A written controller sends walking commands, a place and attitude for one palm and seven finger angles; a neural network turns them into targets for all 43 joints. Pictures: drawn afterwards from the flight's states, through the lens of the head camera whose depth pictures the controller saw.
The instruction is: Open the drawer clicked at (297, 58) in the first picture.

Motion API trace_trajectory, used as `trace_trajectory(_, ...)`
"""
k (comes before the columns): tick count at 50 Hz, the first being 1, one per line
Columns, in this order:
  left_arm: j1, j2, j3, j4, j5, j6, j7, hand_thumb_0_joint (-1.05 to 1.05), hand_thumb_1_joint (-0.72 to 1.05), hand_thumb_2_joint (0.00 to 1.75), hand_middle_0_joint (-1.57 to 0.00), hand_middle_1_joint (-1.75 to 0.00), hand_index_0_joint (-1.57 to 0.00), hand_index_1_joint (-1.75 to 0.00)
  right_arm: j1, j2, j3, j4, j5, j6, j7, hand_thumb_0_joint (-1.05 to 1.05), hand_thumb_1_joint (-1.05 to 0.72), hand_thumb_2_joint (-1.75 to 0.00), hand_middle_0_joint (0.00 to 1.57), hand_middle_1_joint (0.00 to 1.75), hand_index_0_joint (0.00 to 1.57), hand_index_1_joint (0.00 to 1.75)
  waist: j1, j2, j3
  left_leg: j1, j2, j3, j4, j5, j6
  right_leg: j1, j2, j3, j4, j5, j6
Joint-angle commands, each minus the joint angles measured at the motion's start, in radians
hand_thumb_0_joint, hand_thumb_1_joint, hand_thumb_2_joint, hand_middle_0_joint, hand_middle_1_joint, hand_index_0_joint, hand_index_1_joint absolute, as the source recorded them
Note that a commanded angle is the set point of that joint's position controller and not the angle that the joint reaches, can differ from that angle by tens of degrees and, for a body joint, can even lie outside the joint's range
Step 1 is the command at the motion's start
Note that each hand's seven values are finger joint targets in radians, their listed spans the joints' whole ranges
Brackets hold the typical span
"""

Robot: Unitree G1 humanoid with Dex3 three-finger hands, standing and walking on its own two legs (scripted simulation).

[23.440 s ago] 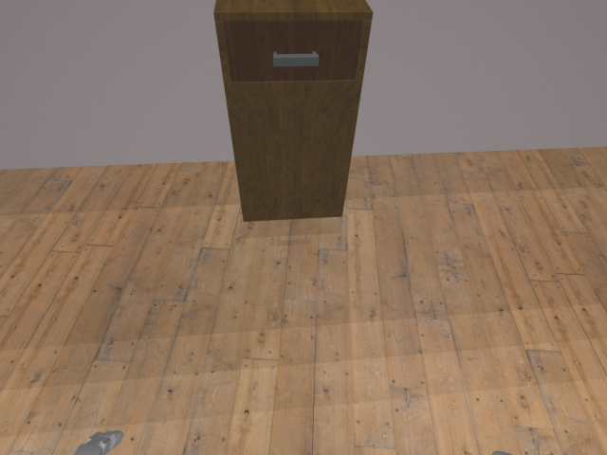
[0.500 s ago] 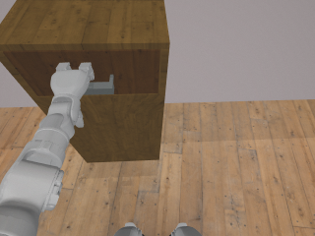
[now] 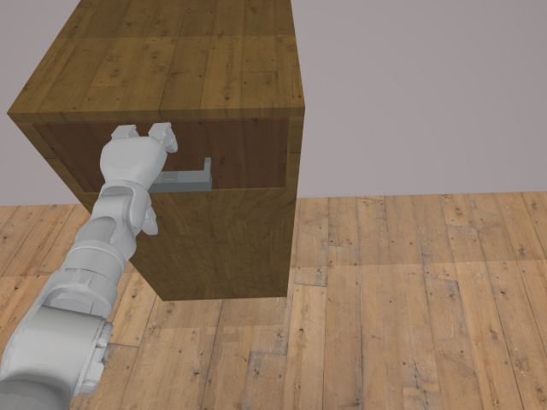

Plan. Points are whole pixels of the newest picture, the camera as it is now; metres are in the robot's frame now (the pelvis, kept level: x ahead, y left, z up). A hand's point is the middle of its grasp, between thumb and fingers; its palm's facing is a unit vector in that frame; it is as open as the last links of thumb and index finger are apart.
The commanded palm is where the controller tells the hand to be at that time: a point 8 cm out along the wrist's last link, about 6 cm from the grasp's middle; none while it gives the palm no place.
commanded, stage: lift the fingers back up to retry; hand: left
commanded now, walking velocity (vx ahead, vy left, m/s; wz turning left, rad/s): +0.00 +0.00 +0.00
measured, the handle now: (173, 172) +0.51 +0.18 +0.02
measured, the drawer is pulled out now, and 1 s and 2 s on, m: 0.00 0.00 0.00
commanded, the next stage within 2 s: re-aim the fingers above the handle in 0.30 s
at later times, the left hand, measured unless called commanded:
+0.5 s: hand (144, 191) +0.42 +0.20 +0.07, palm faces -0.04 -0.06 -1.00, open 13.8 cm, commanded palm +0.41 +0.20 +0.13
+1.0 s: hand (162, 168) +0.46 +0.17 +0.08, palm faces +0.03 -0.06 -1.00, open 13.8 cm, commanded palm +0.43 +0.21 +0.13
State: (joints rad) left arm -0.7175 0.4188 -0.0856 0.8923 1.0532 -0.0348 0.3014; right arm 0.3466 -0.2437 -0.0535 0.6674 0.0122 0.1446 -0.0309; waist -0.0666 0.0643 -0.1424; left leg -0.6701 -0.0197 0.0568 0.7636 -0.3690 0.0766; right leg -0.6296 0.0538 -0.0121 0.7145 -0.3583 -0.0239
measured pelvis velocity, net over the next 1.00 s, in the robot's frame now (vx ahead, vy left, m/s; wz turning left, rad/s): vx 0.01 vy -0.02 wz -0.01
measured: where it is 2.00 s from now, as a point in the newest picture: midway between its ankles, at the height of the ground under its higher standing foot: outside the picture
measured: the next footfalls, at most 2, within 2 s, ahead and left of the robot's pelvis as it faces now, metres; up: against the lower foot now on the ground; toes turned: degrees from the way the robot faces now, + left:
none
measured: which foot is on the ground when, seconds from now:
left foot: down 0.00-1.00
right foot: down 0.00-1.00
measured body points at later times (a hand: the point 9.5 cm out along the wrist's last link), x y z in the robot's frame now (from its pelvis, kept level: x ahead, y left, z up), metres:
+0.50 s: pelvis +0.01 -0.02 +0.01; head +0.06 -0.03 +0.46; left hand +0.42 +0.20 +0.12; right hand +0.13 -0.28 -0.11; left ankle -0.01 +0.07 -0.71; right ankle -0.01 -0.11 -0.71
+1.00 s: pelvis +0.01 -0.02 +0.01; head +0.07 -0.04 +0.46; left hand +0.45 +0.17 +0.13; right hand +0.05 -0.29 -0.13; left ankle -0.01 +0.07 -0.71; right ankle -0.01 -0.11 -0.71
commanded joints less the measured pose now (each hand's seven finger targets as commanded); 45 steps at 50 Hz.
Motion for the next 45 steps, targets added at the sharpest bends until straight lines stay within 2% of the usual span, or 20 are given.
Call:
trace_trajectory(1, -0.440, 0.219, 0.066, -0.213, -0.011, 0.044, 0.035, 0.00, -0.50, 0.30, -0.30, -1.20, -0.30, -1.20, 0.046, -0.155, -0.048, -0.084, 0.005, -0.014, 0.000, 0.00, -0.90, -0.90, 0.20, 0.30, 0.20, 0.30, 0.000, 0.005, -0.376, 0.392, 0.027, -0.088, -0.092, 0.504, -0.040, 0.100, 0.015, -0.012, -0.080, 0.301, -0.026)
trace_trajectory(2, -0.440, 0.202, 0.051, -0.227, -0.016, 0.053, 0.025, 0.00, -0.50, 0.30, -0.30, -1.20, -0.30, -1.20, 0.040, -0.155, -0.050, -0.089, 0.006, -0.012, 0.002, 0.00, -0.90, -0.90, 0.20, 0.30, 0.20, 0.30, -0.001, -0.001, -0.383, 0.405, 0.027, -0.088, -0.096, 0.518, -0.039, 0.116, 0.013, -0.012, -0.087, 0.315, -0.024)
trace_trajectory(4, -0.431, 0.260, 0.100, -0.291, -0.025, 0.043, 0.006, 0.00, -0.50, 0.30, -0.30, -1.20, -0.30, -1.20, 0.030, -0.157, -0.051, -0.097, 0.007, -0.005, -0.001, 0.00, -0.90, -0.90, 0.20, 0.30, 0.20, 0.30, 0.016, -0.005, -0.438, 0.446, 0.028, -0.087, -0.094, 0.606, -0.039, 0.169, 0.009, -0.003, -0.089, 0.375, -0.022)
trace_trajectory(6, -0.427, 0.234, 0.076, -0.346, -0.035, 0.042, -0.011, 0.00, -0.50, 0.30, -0.30, -1.20, -0.30, -1.20, 0.013, -0.152, -0.050, -0.105, 0.008, 0.000, -0.002, 0.00, -0.90, -0.90, 0.20, 0.30, 0.20, 0.30, 0.016, 0.002, -0.441, 0.469, 0.026, -0.084, -0.098, 0.667, -0.038, 0.197, 0.006, -0.001, -0.097, 0.424, -0.019)
trace_trajectory(8, -0.362, 0.197, 0.051, -0.315, -0.037, 0.047, -0.033, 0.00, -0.50, 0.30, -0.30, -1.20, -0.30, -1.20, 0.001, -0.151, -0.049, -0.101, 0.011, 0.004, 0.001, 0.00, -0.90, -0.90, 0.20, 0.30, 0.20, 0.30, 0.012, -0.029, -0.377, 0.456, 0.029, -0.084, -0.106, 0.685, -0.040, 0.194, 0.004, -0.004, -0.111, 0.428, -0.019)
trace_trajectory(11, -0.235, 0.152, 0.024, -0.274, -0.045, 0.068, -0.070, 0.00, -0.50, 0.30, -0.30, -1.20, -0.30, -1.20, -0.023, -0.151, -0.044, -0.114, 0.013, 0.018, 0.008, 0.00, -0.90, -0.90, 0.20, 0.30, 0.20, 0.30, 0.029, -0.079, -0.313, 0.418, 0.022, -0.068, -0.122, 0.642, -0.032, 0.216, 0.001, 0.000, -0.126, 0.440, -0.017)
trace_trajectory(12, -0.238, 0.174, 0.036, -0.277, -0.042, 0.069, -0.079, 0.00, -0.50, 0.30, -0.30, -1.20, -0.30, -1.20, -0.029, -0.154, -0.043, -0.113, 0.015, 0.023, 0.007, 0.00, -0.90, -0.90, 0.20, 0.30, 0.20, 0.30, 0.029, -0.094, -0.300, 0.406, 0.021, -0.063, -0.129, 0.614, -0.030, 0.227, -0.002, 0.001, -0.129, 0.441, -0.017)
trace_trajectory(16, -0.281, 0.161, 0.006, -0.334, -0.043, 0.047, -0.112, 0.00, -0.50, 0.30, -0.30, -1.20, -0.30, -1.20, -0.055, -0.149, -0.040, -0.129, 0.015, 0.032, 0.000, 0.00, -0.90, -0.90, 0.20, 0.30, 0.20, 0.30, 0.023, -0.083, -0.291, 0.396, 0.006, -0.050, -0.141, 0.533, -0.023, 0.251, -0.010, 0.016, -0.142, 0.440, -0.018)
trace_trajectory(19, -0.331, 0.218, 0.045, -0.428, -0.042, -0.011, -0.107, 0.00, -0.50, 0.30, -0.30, -1.20, -0.30, -1.20, -0.062, -0.143, -0.041, -0.135, 0.010, 0.028, -0.010, 0.00, -0.90, -0.90, 0.20, 0.30, 0.20, 0.30, 0.030, -0.034, -0.347, 0.426, -0.001, -0.056, -0.137, 0.543, -0.022, 0.274, -0.013, 0.026, -0.134, 0.454, -0.021)
trace_trajectory(23, -0.362, 0.264, 0.096, -0.446, -0.038, -0.064, -0.061, 0.00, -0.50, 0.30, -0.30, -1.20, -0.30, -1.20, -0.069, -0.132, -0.042, -0.118, 0.003, 0.015, -0.020, 0.00, -0.90, -0.90, 0.20, 0.30, 0.20, 0.30, 0.029, -0.010, -0.343, 0.417, -0.008, -0.055, -0.125, 0.522, -0.024, 0.259, -0.012, 0.029, -0.126, 0.440, -0.024)
trace_trajectory(25, -0.376, 0.236, 0.074, -0.390, -0.033, -0.055, -0.033, 0.00, -0.50, 0.30, -0.30, -1.20, -0.30, -1.20, -0.070, -0.130, -0.039, -0.103, 0.005, 0.009, -0.019, 0.00, -0.90, -0.90, 0.20, 0.30, 0.20, 0.30, 0.014, -0.021, -0.295, 0.391, -0.010, -0.055, -0.127, 0.464, -0.026, 0.217, -0.010, 0.023, -0.128, 0.393, -0.023)
trace_trajectory(28, -0.353, 0.292, 0.118, -0.286, -0.029, -0.017, -0.012, 0.00, -0.50, 0.30, -0.30, -1.20, -0.30, -1.20, -0.069, -0.140, -0.034, -0.092, 0.008, 0.004, -0.023, 0.00, -0.90, -0.90, 0.20, 0.30, 0.20, 0.30, 0.024, -0.053, -0.291, 0.327, -0.015, -0.046, -0.138, 0.382, -0.026, 0.243, -0.013, 0.031, -0.137, 0.350, -0.023)
trace_trajectory(30, -0.374, 0.236, 0.054, -0.254, -0.028, 0.011, -0.020, 0.00, -0.50, 0.30, -0.30, -1.20, -0.30, -1.20, -0.068, -0.140, -0.032, -0.095, 0.013, 0.002, -0.023, 0.00, -0.90, -0.90, 0.20, 0.30, 0.20, 0.30, 0.009, -0.050, -0.288, 0.318, -0.019, -0.040, -0.141, 0.355, -0.025, 0.237, -0.016, 0.029, -0.141, 0.344, -0.019)
trace_trajectory(32, -0.392, 0.216, 0.023, -0.224, -0.031, 0.030, -0.040, 0.00, -0.50, 0.30, -0.30, -1.20, -0.30, -1.20, -0.061, -0.147, -0.032, -0.092, 0.017, 0.000, -0.022, 0.00, -0.90, -0.90, 0.20, 0.30, 0.20, 0.30, -0.003, -0.039, -0.288, 0.324, -0.016, -0.037, -0.142, 0.343, -0.023, 0.229, -0.018, 0.030, -0.149, 0.338, -0.017)
trace_trajectory(36, -0.434, 0.178, -0.011, -0.268, -0.057, 0.000, -0.099, 0.00, -0.50, 0.30, -0.30, -1.20, -0.30, -1.20, -0.035, -0.149, -0.042, -0.097, 0.015, -0.001, -0.026, 0.00, -0.90, -0.90, 0.20, 0.30, 0.20, 0.30, -0.018, -0.061, -0.356, 0.370, -0.016, -0.044, -0.136, 0.385, -0.016, 0.263, -0.019, 0.038, -0.153, 0.394, -0.011)
trace_trajectory(37, -0.430, 0.173, -0.015, -0.275, -0.062, -0.016, -0.110, 0.00, -0.50, 0.30, -0.30, -1.20, -0.30, -1.20, -0.032, -0.149, -0.043, -0.098, 0.015, -0.001, -0.028, 0.00, -0.90, -0.90, 0.20, 0.30, 0.20, 0.30, -0.021, -0.053, -0.340, 0.374, -0.017, -0.047, -0.134, 0.391, -0.015, 0.255, -0.018, 0.036, -0.153, 0.400, -0.013)
trace_trajectory(39, -0.437, 0.199, 0.008, -0.275, -0.068, -0.047, -0.119, 0.00, -0.50, 0.30, -0.30, -1.20, -0.30, -1.20, -0.022, -0.150, -0.040, -0.094, 0.013, -0.002, -0.031, 0.00, -0.90, -0.90, 0.20, 0.30, 0.20, 0.30, -0.022, -0.082, -0.325, 0.348, -0.018, -0.051, -0.136, 0.384, -0.012, 0.263, -0.021, 0.041, -0.153, 0.410, -0.009)
trace_trajectory(42, -0.415, 0.283, 0.092, -0.270, -0.049, -0.080, -0.084, 0.00, -0.50, 0.30, -0.30, -1.20, -0.30, -1.20, -0.014, -0.149, -0.038, -0.089, 0.010, 0.000, -0.032, 0.00, -0.90, -0.90, 0.20, 0.30, 0.20, 0.30, 0.008, -0.064, -0.316, 0.320, -0.017, -0.053, -0.142, 0.385, -0.017, 0.258, -0.017, 0.037, -0.139, 0.389, -0.018)
trace_trajectory(43, -0.406, 0.340, 0.148, -0.260, -0.044, -0.083, -0.064, 0.00, -0.50, 0.30, -0.30, -1.20, -0.30, -1.20, -0.017, -0.151, -0.036, -0.087, 0.006, 0.000, -0.033, 0.00, -0.90, -0.90, 0.20, 0.30, 0.20, 0.30, 0.028, -0.061, -0.326, 0.295, -0.018, -0.046, -0.142, 0.388, -0.017, 0.287, -0.019, 0.045, -0.136, 0.398, -0.019)
trace_trajectory(45, -0.402, 0.384, 0.189, -0.251, -0.025, -0.070, -0.019, 0.00, -0.50, 0.30, -0.30, -1.20, -0.30, -1.20, -0.017, -0.145, -0.033, -0.087, 0.008, 0.000, -0.031, 0.00, -0.90, -0.90, 0.20, 0.30, 0.20, 0.30, 0.045, -0.043, -0.331, 0.260, -0.017, -0.043, -0.145, 0.390, -0.023, 0.292, -0.017, 0.041, -0.118, 0.400, -0.022)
